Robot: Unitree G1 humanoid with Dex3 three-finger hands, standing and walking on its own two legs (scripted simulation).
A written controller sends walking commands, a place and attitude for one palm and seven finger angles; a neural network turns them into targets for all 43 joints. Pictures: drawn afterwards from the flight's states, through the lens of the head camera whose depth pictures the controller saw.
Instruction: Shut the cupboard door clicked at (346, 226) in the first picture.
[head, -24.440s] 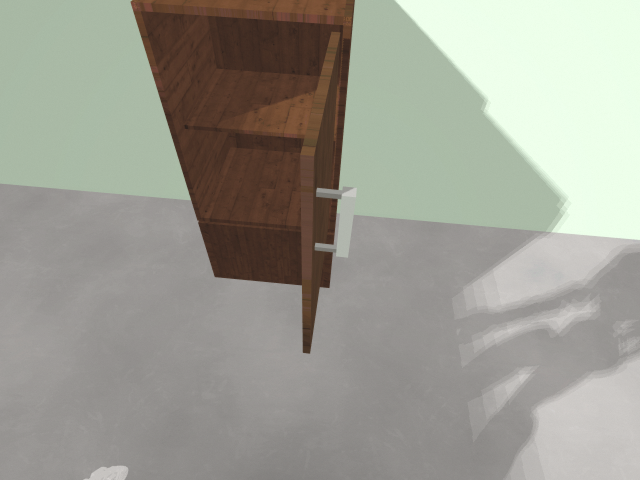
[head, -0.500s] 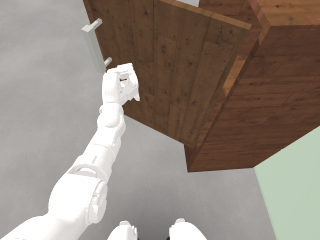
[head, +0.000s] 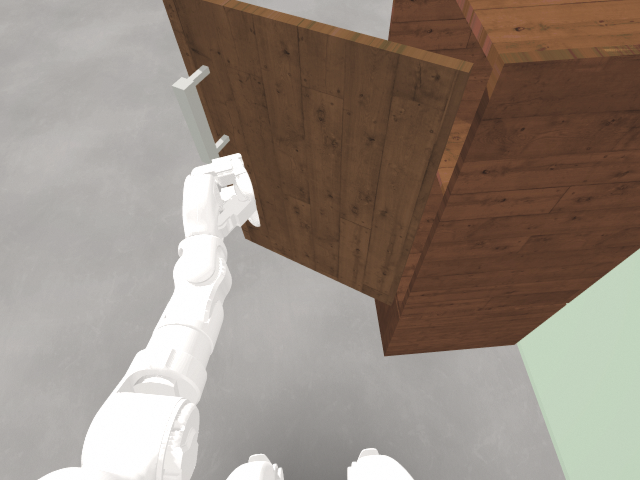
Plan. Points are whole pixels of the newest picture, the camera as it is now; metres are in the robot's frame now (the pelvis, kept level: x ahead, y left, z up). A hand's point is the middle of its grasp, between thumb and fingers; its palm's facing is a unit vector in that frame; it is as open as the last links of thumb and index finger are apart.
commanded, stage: draw the hand back to the body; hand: left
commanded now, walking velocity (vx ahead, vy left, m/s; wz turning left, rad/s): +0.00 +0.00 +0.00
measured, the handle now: (206, 117) +0.64 +0.15 +0.05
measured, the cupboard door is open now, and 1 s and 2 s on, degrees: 57 57 57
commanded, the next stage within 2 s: step back with the hand held close in 1.38 s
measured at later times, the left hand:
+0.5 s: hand (117, 290) +0.30 +0.17 +0.15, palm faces +0.06 -0.98 -0.19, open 3.1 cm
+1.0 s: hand out of the picture +0.20 +0.30 +0.21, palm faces +0.43 -0.80 -0.42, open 6.1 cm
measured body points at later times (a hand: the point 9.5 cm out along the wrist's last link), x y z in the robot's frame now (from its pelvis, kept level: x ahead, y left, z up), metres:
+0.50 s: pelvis +0.01 +0.02 +0.05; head +0.01 +0.00 +0.50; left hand +0.29 +0.22 +0.16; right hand +0.23 -0.19 -0.02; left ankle +0.01 +0.12 -0.68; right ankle +0.00 -0.08 -0.68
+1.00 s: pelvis +0.02 +0.03 +0.06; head +0.00 +0.00 +0.51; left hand +0.18 +0.34 +0.24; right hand +0.21 -0.18 -0.03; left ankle +0.01 +0.12 -0.68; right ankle +0.00 -0.08 -0.68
